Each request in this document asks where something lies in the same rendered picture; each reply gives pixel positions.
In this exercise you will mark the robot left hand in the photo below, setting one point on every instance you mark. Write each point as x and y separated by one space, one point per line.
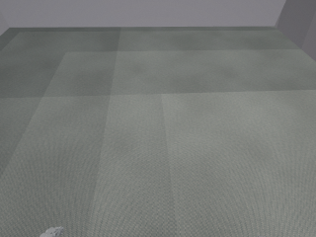
53 232

